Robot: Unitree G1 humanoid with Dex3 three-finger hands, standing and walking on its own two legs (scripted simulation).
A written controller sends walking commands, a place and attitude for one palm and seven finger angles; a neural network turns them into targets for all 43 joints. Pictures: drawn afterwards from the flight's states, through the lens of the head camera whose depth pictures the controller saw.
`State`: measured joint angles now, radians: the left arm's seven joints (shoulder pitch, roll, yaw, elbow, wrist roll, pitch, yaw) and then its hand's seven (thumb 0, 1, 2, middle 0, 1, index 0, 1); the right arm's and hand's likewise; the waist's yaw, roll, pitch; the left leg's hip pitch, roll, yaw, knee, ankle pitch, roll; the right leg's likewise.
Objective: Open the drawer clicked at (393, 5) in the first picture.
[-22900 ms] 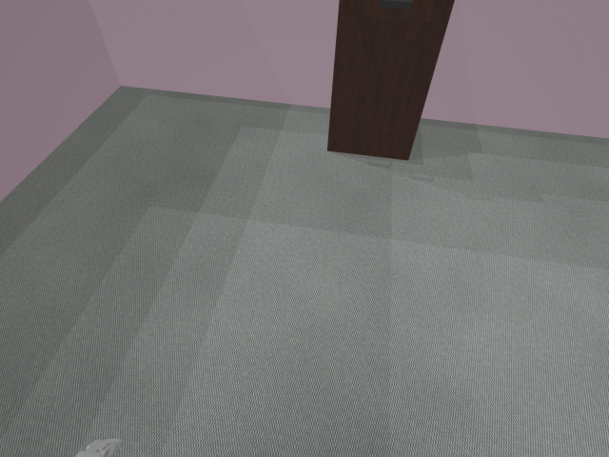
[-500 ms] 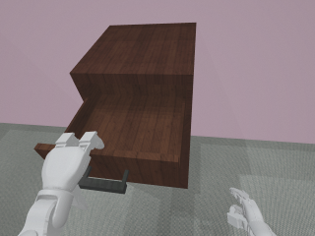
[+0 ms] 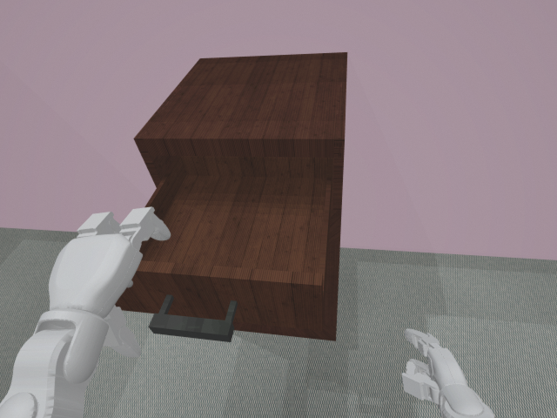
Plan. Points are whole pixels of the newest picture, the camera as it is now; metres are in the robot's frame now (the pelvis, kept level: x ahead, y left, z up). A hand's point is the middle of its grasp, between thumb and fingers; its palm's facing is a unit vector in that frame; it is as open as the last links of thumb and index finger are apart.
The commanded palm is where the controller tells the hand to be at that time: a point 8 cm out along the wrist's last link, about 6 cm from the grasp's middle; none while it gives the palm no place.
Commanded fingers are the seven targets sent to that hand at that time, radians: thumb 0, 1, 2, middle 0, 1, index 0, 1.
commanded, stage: draw the hand back to the body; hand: left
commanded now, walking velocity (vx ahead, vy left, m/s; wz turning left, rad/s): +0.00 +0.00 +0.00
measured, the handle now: (196, 315) +0.26 +0.19 -0.01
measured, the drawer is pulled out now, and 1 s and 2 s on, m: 0.30 0.30 0.30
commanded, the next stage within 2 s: step back with the hand held close in 1.66 s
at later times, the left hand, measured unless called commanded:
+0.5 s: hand (113, 307) +0.19 +0.23 +0.13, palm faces +0.10 -0.09 -0.99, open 13.8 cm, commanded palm +0.16 +0.24 +0.19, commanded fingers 0.00 -0.50 0.30 -0.30 -1.20 -0.30 -1.20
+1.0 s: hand (120, 274) +0.21 +0.22 +0.17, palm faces +0.37 -0.87 -0.34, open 12.6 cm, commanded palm +0.16 +0.26 +0.19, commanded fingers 0.00 0.13 0.57 -0.25 -0.80 -0.25 -0.80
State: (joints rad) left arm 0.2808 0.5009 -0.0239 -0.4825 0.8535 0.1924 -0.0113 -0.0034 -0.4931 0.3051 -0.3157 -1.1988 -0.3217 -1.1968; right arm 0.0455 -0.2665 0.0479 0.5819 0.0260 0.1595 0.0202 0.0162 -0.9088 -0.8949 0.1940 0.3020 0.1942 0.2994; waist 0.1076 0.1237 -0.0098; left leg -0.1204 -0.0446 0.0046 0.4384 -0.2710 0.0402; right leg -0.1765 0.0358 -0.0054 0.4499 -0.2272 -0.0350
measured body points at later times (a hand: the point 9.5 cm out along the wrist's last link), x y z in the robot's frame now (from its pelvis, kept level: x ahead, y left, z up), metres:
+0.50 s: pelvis -0.01 +0.00 +0.00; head -0.02 -0.04 +0.45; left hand +0.18 +0.24 +0.18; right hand +0.22 -0.20 -0.09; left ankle -0.02 +0.09 -0.74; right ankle +0.01 -0.10 -0.74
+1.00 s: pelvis +0.02 +0.00 +0.00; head +0.01 -0.01 +0.45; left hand +0.19 +0.26 +0.19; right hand +0.21 -0.21 -0.08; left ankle -0.02 +0.09 -0.74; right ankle +0.01 -0.10 -0.74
